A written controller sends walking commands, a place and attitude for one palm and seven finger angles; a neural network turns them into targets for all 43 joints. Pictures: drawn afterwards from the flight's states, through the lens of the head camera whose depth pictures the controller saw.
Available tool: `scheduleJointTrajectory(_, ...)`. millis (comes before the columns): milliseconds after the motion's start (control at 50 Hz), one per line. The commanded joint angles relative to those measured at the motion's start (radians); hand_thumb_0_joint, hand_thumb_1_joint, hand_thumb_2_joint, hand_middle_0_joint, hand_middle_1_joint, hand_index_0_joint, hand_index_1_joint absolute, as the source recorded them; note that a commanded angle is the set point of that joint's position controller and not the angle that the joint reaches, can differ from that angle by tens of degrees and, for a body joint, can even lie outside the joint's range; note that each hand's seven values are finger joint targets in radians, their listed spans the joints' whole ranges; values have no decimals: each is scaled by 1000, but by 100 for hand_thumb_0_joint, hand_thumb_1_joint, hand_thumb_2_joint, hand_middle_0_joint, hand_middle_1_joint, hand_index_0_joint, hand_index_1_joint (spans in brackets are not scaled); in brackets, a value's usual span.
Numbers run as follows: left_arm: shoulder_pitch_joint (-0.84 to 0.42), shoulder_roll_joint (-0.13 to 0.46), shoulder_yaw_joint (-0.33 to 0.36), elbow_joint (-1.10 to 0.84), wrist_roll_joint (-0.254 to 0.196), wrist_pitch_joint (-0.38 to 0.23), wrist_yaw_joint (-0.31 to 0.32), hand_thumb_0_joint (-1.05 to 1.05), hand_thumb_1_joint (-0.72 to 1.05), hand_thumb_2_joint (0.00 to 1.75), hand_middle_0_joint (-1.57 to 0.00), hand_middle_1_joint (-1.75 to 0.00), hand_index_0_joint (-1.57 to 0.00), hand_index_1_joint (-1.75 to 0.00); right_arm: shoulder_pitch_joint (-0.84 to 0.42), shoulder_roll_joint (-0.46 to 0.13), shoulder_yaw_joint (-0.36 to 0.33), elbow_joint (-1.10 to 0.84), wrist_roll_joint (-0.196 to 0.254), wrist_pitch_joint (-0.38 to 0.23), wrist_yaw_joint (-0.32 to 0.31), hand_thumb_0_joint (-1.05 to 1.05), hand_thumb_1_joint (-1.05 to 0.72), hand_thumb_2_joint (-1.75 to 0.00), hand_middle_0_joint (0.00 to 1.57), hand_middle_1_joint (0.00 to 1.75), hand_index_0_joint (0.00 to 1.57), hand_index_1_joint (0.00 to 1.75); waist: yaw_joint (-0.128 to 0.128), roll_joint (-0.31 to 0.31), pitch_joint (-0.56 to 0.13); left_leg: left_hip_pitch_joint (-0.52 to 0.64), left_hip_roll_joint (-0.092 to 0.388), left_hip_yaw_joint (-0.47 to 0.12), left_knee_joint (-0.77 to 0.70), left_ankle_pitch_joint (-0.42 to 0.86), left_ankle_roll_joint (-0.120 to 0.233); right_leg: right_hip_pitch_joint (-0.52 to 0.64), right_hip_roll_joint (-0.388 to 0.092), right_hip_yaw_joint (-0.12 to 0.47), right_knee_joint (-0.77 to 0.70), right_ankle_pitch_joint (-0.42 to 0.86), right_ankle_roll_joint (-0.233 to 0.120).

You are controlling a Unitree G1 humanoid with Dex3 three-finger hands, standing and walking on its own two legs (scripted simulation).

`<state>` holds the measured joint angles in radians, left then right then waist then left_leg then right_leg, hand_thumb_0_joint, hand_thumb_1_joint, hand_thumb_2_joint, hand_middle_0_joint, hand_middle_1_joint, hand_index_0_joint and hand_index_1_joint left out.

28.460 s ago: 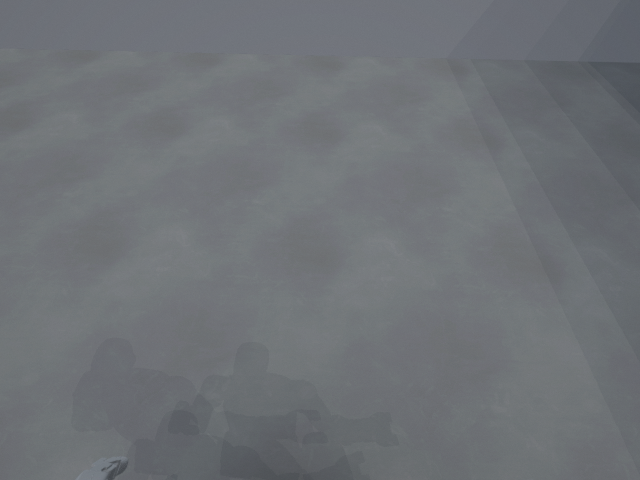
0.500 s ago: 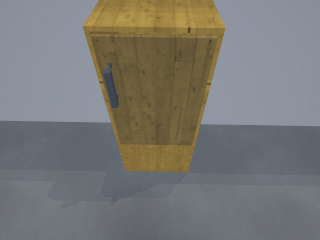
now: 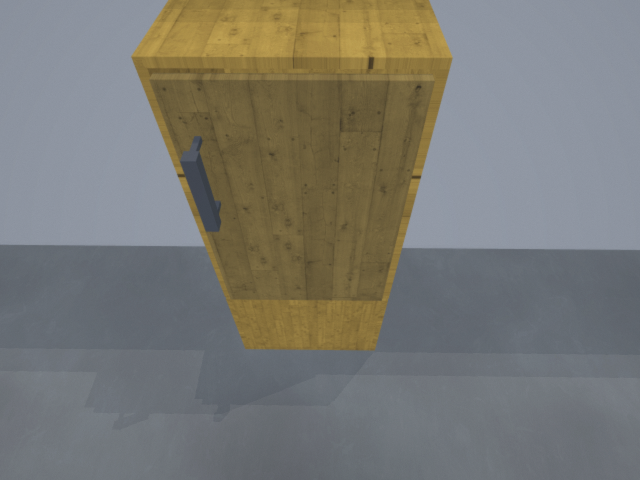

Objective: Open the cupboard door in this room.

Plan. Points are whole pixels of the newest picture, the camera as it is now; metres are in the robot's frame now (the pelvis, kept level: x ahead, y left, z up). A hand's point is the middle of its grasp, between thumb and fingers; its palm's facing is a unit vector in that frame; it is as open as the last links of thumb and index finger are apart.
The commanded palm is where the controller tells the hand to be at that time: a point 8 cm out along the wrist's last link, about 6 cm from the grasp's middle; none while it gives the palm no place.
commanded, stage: come to a stop and stand still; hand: left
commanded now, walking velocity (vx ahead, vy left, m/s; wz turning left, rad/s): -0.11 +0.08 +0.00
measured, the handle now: (205, 185) +0.53 +0.22 +0.03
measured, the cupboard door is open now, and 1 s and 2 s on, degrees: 0 0 0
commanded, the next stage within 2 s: look again from close up in 0.66 s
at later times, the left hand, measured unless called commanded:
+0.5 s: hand out of the picture +0.02 +0.22 -0.16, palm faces +0.00 -0.96 -0.27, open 7.4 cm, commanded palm none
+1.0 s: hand out of the picture +0.01 +0.17 -0.16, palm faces -0.02 -0.97 -0.22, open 7.4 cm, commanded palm none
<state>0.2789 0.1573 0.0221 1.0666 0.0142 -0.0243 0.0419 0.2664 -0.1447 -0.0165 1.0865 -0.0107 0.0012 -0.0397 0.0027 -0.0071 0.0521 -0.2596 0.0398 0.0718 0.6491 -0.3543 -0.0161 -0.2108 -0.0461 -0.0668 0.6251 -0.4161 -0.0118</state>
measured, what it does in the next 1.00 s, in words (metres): stands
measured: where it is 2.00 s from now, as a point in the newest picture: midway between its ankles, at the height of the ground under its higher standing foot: outside the picture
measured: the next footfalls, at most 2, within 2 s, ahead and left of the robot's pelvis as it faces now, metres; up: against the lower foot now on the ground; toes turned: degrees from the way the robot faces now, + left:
none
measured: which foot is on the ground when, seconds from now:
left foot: down 0.00-1.00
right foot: down 0.00-1.00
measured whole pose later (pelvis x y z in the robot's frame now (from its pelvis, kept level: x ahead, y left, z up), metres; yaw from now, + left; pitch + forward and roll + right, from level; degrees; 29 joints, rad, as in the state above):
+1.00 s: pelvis -0.01 -0.01 +0.01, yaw -1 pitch +0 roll +1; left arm 0.25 0.17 -0.02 1.10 0.01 -0.01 0.03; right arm 0.28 -0.18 0.00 1.11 -0.02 -0.01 -0.02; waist -0.01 0.01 0.04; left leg -0.22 0.04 0.10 0.45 -0.23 -0.02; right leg -0.16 -0.01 -0.03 0.50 -0.34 -0.02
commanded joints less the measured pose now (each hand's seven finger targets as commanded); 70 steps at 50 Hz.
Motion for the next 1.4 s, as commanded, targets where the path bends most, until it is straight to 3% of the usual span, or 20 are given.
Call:
scheduleJointTrajectory(0,185,158,35,-22,22,9,21,0,90,90,-20,-30,-20,-30,-57,-59,-29,-107,7,-4,-3,0,-90,-90,20,30,20,30,64,-223,-58,-250,-26,-2,193,-201,9,236,-288,203,-79,1325,-178)
scheduleJointTrajectory(20,157,162,40,-40,25,13,23,0,90,90,-20,-30,-20,-30,-60,-53,-31,-114,9,-6,0,0,-90,-90,20,30,20,30,56,-177,-70,-256,-31,0,156,-188,8,254,-282,193,-63,1279,-182)
scheduleJointTrajectory(60,90,177,43,-77,18,22,21,0,90,90,-20,-30,-20,-30,-45,-54,-29,-112,6,-1,6,0,-90,-90,20,30,20,30,25,-179,-81,-156,-42,23,22,-53,4,177,-232,146,-46,1109,-151)
scheduleJointTrajectory(100,31,175,44,-105,5,29,17,0,90,90,-20,-30,-20,-30,42,-73,-31,-91,-1,-2,8,0,-90,-90,20,30,20,30,-27,-140,-110,78,-27,32,-169,277,12,23,-168,100,7,856,-88)
scheduleJointTrajectory(120,22,147,40,-128,6,34,14,0,90,90,-20,-30,-20,-30,85,-119,-40,-85,-7,-9,9,0,-90,-90,20,30,20,30,-35,-9,-146,198,89,-87,-187,567,63,-82,-93,41,89,562,-31)
scheduleJointTrajectory(140,33,96,33,-146,0,39,15,0,90,90,-20,-30,-20,-30,85,-175,-46,-98,-12,-9,9,0,-90,-90,20,30,20,30,-19,178,-139,199,251,-240,-218,864,171,-153,-9,-1,189,68,18)
scheduleJointTrajectory(160,82,112,12,-88,-15,21,32,0,90,90,-20,-30,-20,-30,-43,-222,-63,-168,8,-15,9,0,-90,-90,20,30,20,30,-10,230,-124,117,261,-223,-44,1010,173,-168,-45,133,101,-39,-8)
scheduleJointTrajectory(180,77,135,12,-135,0,21,24,0,90,90,-20,-30,-20,-30,-94,-169,-43,-203,3,-1,21,0,-90,-90,20,30,20,30,46,156,-72,-63,166,-155,-89,507,131,-84,-15,68,-48,20,-24)
scheduleJointTrajectory(200,75,140,6,-127,9,13,16,0,90,90,-20,-30,-20,-30,-107,-143,-33,-230,0,2,26,0,-90,-90,20,30,20,30,29,126,-66,-67,93,-103,-54,282,79,-105,-48,160,-120,71,-53)
scheduleJointTrajectory(220,27,169,7,-139,10,4,10,0,90,90,-20,-30,-20,-30,-79,-114,-27,-239,-5,3,31,0,-90,-90,20,30,20,30,-5,121,-56,-42,53,-71,-59,179,49,-127,-94,196,-147,124,-75)
scheduleJointTrajectory(240,0,181,6,-143,9,-1,6,0,90,90,-20,-30,-20,-30,-49,-117,-27,-235,-6,0,33,0,-90,-90,20,30,20,30,-29,65,-66,0,40,-54,-54,206,44,-134,-91,193,-127,206,-75)
scheduleJointTrajectory(260,-12,172,4,-144,7,-1,5,0,90,90,-20,-30,-20,-30,-19,-128,-30,-227,-6,-8,31,0,-90,-90,20,30,20,30,-37,57,-104,54,54,-67,-80,284,51,-117,-65,156,-88,269,-60)
scheduleJointTrajectory(320,4,145,-3,-135,6,16,3,0,90,90,-20,-30,-20,-30,-26,-159,-28,-225,-6,-19,23,0,-90,-90,20,30,20,30,-6,103,-72,26,105,-127,-174,341,87,-75,-4,72,-62,160,-19)
scheduleJointTrajectory(380,9,142,-8,-124,5,22,-4,0,90,90,-20,-30,-20,-30,-51,-166,-24,-227,-5,-17,23,0,-90,-90,20,30,20,30,1,22,-19,-6,89,-123,-224,168,80,-90,-16,91,-122,115,-16)
scheduleJointTrajectory(460,4,151,-10,-117,5,21,-9,0,90,90,-20,-30,-20,-30,-34,-161,-18,-201,-8,-18,25,0,-90,-90,20,30,20,30,-2,23,-1,-9,77,-118,-279,51,73,-93,-26,99,-159,85,-17)
scheduleJointTrajectory(580,4,154,-12,-93,3,10,-10,0,90,90,-20,-30,-20,-30,-5,-154,-11,-154,-7,-28,24,0,-90,-90,20,30,20,30,-5,-28,-47,59,69,-87,-264,155,64,-67,-48,120,-196,152,-18)
scheduleJointTrajectory(860,18,150,-15,-13,-2,1,-8,0,90,90,-20,-30,-20,-30,35,-136,5,-31,-3,-33,16,0,-90,-90,20,30,20,30,-1,2,-36,96,72,-57,-252,273,45,-14,-60,119,-222,287,-26)
scheduleJointTrajectory(1340,58,127,-9,16,-1,-5,-2,0,90,90,-20,-30,-20,-30,13,-114,8,7,-1,-24,3,0,-90,-90,20,30,20,30,1,-8,-16,123,78,-29,-222,331,25,21,-61,115,-245,482,-25)
scheduleJointTrajectory(1360,159,125,0,45,9,-24,40,0,90,90,-20,-30,-20,-30,-85,-135,-5,-69,9,-22,12,0,-90,-90,20,30,20,30,36,-65,58,-31,68,13,32,209,-2,5,-148,232,-284,948,62)
scheduleJointTrajectory(1380,-618,332,62,-1509,-202,-258,17,0,88,89,-20,-32,-20,-32,-55,-282,-16,-396,60,-185,-37,0,-90,-90,20,30,20,30,-84,137,-435,243,-41,-15,-158,406,67,108,-67,153,-153,901,-19)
